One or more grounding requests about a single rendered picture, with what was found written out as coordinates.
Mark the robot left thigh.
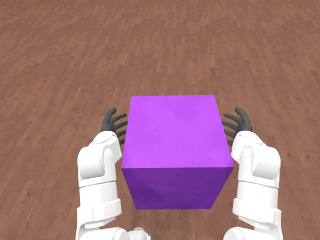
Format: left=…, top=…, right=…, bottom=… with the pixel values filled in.
left=128, top=230, right=151, bottom=240

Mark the robot right hand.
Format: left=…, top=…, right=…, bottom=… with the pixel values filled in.
left=221, top=107, right=252, bottom=147

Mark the robot right forearm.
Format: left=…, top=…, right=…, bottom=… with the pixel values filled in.
left=231, top=131, right=283, bottom=240

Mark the right robot upper arm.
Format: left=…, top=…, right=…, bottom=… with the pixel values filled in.
left=223, top=227, right=277, bottom=240

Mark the robot left shin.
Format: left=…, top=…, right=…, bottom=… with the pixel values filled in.
left=134, top=227, right=147, bottom=234

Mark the robot left hand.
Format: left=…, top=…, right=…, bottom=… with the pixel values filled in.
left=101, top=107, right=128, bottom=145

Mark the robot left forearm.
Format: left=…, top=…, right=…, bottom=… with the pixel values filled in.
left=75, top=131, right=122, bottom=240

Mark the carton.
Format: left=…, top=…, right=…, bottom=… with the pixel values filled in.
left=121, top=95, right=234, bottom=210

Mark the left robot upper arm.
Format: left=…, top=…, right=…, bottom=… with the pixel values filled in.
left=80, top=227, right=131, bottom=240

